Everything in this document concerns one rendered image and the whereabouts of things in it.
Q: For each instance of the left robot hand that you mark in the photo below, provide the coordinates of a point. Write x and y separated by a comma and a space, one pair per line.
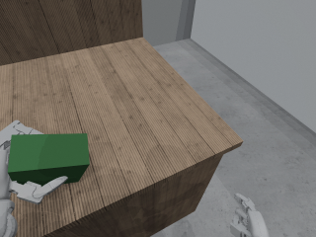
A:
29, 191

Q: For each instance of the table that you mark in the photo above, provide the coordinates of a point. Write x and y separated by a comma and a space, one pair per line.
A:
83, 66

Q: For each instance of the left robot forearm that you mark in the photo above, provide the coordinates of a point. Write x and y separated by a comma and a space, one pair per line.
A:
8, 223

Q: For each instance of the right robot hand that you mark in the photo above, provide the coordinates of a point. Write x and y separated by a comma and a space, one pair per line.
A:
253, 223

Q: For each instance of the sponge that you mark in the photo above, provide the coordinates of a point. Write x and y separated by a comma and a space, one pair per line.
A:
41, 158

